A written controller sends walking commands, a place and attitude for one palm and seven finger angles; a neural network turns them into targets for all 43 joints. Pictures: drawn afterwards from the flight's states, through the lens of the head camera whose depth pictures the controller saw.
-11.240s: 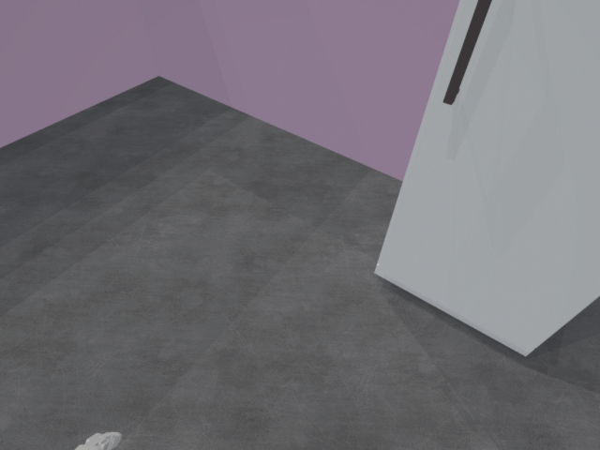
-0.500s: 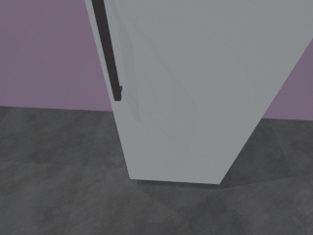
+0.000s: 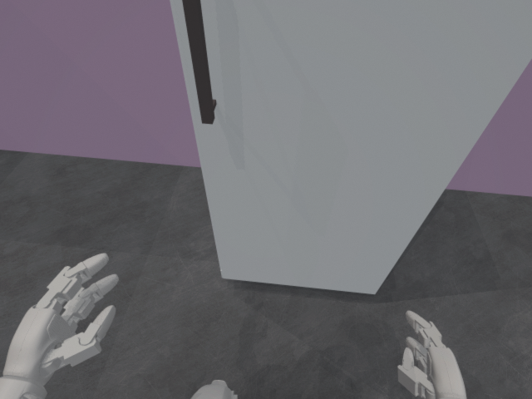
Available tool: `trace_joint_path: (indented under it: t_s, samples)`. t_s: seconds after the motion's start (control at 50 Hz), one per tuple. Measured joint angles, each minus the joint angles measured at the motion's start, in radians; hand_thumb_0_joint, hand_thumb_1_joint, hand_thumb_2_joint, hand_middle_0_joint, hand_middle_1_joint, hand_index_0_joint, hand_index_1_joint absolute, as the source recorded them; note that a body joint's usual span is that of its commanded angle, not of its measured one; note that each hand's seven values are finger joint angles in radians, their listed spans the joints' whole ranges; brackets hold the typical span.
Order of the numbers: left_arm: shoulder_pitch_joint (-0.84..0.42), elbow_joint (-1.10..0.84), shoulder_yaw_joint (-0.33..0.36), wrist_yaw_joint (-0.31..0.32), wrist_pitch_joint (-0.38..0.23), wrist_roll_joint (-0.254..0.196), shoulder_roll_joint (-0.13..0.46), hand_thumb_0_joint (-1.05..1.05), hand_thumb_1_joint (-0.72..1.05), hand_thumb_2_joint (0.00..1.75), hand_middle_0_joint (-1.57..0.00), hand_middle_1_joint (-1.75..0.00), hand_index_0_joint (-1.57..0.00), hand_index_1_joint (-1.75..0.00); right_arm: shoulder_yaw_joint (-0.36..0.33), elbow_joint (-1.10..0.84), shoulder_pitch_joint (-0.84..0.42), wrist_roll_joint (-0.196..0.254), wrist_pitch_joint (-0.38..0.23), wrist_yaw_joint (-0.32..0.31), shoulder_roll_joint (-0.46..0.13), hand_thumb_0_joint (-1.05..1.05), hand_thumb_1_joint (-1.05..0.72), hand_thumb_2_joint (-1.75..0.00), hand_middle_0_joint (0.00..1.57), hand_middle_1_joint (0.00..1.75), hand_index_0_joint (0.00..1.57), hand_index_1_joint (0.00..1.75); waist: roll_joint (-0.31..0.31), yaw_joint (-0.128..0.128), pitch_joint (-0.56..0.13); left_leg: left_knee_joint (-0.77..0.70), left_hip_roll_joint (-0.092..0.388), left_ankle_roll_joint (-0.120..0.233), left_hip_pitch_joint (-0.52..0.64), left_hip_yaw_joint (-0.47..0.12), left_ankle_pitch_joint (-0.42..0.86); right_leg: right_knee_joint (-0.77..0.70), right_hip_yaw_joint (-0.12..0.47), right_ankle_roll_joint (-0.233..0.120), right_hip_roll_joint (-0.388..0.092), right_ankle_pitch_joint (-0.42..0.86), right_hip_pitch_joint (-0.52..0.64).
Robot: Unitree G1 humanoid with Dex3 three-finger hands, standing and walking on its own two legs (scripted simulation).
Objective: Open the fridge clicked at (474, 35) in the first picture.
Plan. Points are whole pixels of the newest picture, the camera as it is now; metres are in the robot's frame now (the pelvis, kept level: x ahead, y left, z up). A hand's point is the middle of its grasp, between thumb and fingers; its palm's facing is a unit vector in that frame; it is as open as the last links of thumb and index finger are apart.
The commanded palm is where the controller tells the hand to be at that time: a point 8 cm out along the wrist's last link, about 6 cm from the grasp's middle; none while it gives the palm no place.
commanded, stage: raise the hand to about handle height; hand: left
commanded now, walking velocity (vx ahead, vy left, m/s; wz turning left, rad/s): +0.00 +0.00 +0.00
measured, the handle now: (198, 21) +0.58 +0.15 +0.28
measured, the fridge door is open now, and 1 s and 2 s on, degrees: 0 0 0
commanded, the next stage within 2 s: move the hooked fingers beside the handle in 1.70 s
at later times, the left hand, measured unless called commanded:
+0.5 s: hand (24, 261) +0.24 +0.30 +0.14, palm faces +0.05 -1.00 -0.04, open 11.5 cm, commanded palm +0.21 +0.34 +0.15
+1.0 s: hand out of the picture +0.25 +0.30 +0.23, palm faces +0.04 -0.99 -0.10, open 13.8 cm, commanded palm +0.22 +0.35 +0.24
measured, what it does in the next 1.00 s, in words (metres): stands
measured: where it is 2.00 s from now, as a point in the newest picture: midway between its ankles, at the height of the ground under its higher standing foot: outside the picture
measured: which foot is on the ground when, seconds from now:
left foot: down 0.00-1.00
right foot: down 0.00-1.00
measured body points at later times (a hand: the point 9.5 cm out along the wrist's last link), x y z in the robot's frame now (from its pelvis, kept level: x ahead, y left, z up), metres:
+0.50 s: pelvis +0.00 +0.04 +0.03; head +0.00 +0.05 +0.48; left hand +0.23 +0.35 +0.15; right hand +0.16 -0.19 -0.04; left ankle +0.07 +0.13 -0.69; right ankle +0.00 -0.09 -0.69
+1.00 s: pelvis +0.00 +0.03 +0.04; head -0.02 +0.02 +0.49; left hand +0.25 +0.36 +0.23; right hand +0.21 -0.17 -0.01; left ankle +0.07 +0.13 -0.69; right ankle +0.00 -0.09 -0.69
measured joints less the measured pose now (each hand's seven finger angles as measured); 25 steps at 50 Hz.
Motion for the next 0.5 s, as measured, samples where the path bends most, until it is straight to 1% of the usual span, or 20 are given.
trace_joint_path:
  t_s: [0.04,0.08,0.12,0.16,0.18,0.26,0.28,0.32,0.36,0.42,0.46,0.5]
  samples:
    - [0.007,-0.034,0.014,0.000,0.022,-0.018,-0.002,0.01,0.58,0.76,-0.23,-0.50,-0.23,-0.51,0.001,-0.003,0.015,-0.001,-0.004,-0.020,-0.009,0.01,-0.90,-0.89,0.20,0.30,0.20,0.30,0.004,0.017,0.004,0.020,0.003,0.003,0.002,-0.014,-0.008,-0.001,-0.013,0.002,0.004,-0.002,0.016]
    - [-0.006,-0.080,0.022,0.029,0.029,-0.028,-0.004,0.01,0.53,0.74,-0.23,-0.53,-0.23,-0.54,0.005,0.008,0.028,-0.002,-0.013,-0.041,-0.015,0.01,-0.90,-0.89,0.20,0.30,0.20,0.30,0.007,0.031,0.010,0.028,0.003,0.006,0.013,-0.028,-0.012,-0.012,-0.027,0.004,0.008,0.002,0.040]
    - [-0.040,-0.123,0.020,0.057,0.037,-0.031,0.002,0.01,0.49,0.72,-0.23,-0.56,-0.23,-0.57,0.015,0.022,0.035,-0.001,-0.024,-0.057,-0.017,0.01,-0.90,-0.89,0.20,0.30,0.20,0.30,0.010,0.038,0.018,0.029,0.003,0.009,0.027,-0.039,-0.011,-0.027,-0.037,0.006,0.009,0.008,0.065]
    - [-0.086,-0.146,0.007,0.072,0.062,-0.022,0.017,0.01,0.44,0.70,-0.23,-0.59,-0.24,-0.60,0.028,0.033,0.038,0.003,-0.034,-0.067,-0.015,0.02,-0.90,-0.89,0.20,0.30,0.20,0.30,0.012,0.035,0.026,0.020,0.000,0.013,0.040,-0.045,-0.005,-0.046,-0.043,0.010,0.008,0.018,0.085]
    - [-0.109,-0.152,-0.003,0.073,0.085,-0.017,0.028,0.01,0.42,0.69,-0.23,-0.61,-0.24,-0.61,0.034,0.035,0.038,0.006,-0.038,-0.071,-0.013,0.02,-0.90,-0.89,0.20,0.30,0.20,0.30,0.013,0.032,0.030,0.013,-0.001,0.015,0.048,-0.046,0.000,-0.056,-0.043,0.012,0.008,0.025,0.093]
    - [-0.160,-0.170,-0.038,0.067,0.224,0.018,0.074,0.01,0.32,0.66,-0.24,-0.67,-0.24,-0.67,0.054,0.022,0.045,0.013,-0.046,-0.070,0.004,0.02,-0.90,-0.89,0.20,0.30,0.20,0.30,0.018,0.006,0.038,-0.039,-0.002,0.025,0.082,-0.029,0.025,-0.111,-0.026,0.024,0.005,0.058,0.122]
    - [-0.158,-0.179,-0.038,0.069,0.256,0.023,0.084,0.01,0.30,0.65,-0.24,-0.68,-0.24,-0.68,0.058,0.015,0.048,0.013,-0.047,-0.067,0.008,0.02,-0.90,-0.89,0.20,0.30,0.20,0.30,0.019,-0.002,0.039,-0.054,-0.001,0.028,0.092,-0.021,0.031,-0.126,-0.019,0.027,0.005,0.066,0.130]
    - [-0.140,-0.210,-0.024,0.083,0.304,0.021,0.098,0.01,0.26,0.63,-0.25,-0.71,-0.25,-0.71,0.064,0.000,0.059,0.012,-0.047,-0.057,0.017,0.02,-0.90,-0.89,0.20,0.30,0.20,0.30,0.018,-0.016,0.040,-0.086,-0.001,0.034,0.116,-0.006,0.041,-0.155,-0.003,0.032,0.004,0.082,0.147]
    - [-0.114,-0.252,0.003,0.106,0.328,0.005,0.099,0.01,0.21,0.61,-0.25,-0.74,-0.25,-0.74,0.067,-0.013,0.075,0.011,-0.047,-0.049,0.023,0.02,-0.90,-0.89,0.20,0.30,0.20,0.30,0.017,-0.021,0.040,-0.112,-0.001,0.038,0.138,0.006,0.048,-0.182,0.009,0.037,0.003,0.094,0.165]
    - [-0.094,-0.311,0.040,0.143,0.336,-0.016,0.092,0.00,0.14,0.58,-0.26,-0.79,-0.26,-0.79,0.069,-0.015,0.100,0.011,-0.051,-0.040,0.023,0.02,-0.90,-0.89,0.20,0.30,0.20,0.30,0.018,-0.012,0.042,-0.139,-0.005,0.044,0.166,0.013,0.055,-0.215,0.015,0.043,-0.001,0.106,0.196]
    - [-0.097,-0.336,0.051,0.157,0.341,-0.017,0.085,0.00,0.09,0.56,-0.26,-0.82,-0.26,-0.82,0.070,-0.007,0.110,0.012,-0.052,-0.037,0.017,0.02,-0.90,-0.89,0.20,0.30,0.20,0.30,0.021,0.000,0.042,-0.152,-0.011,0.049,0.181,0.011,0.058,-0.233,0.012,0.048,-0.006,0.111,0.214]
    - [-0.109,-0.347,0.047,0.159,0.358,-0.014,0.079,0.00,0.05,0.54,-0.26,-0.85,-0.26,-0.85,0.071,0.005,0.111,0.015,-0.053,-0.038,0.009,0.02,-0.90,-0.89,0.20,0.30,0.20,0.30,0.027,0.013,0.045,-0.163,-0.018,0.053,0.196,0.007,0.062,-0.250,0.008,0.052,-0.011,0.116,0.234]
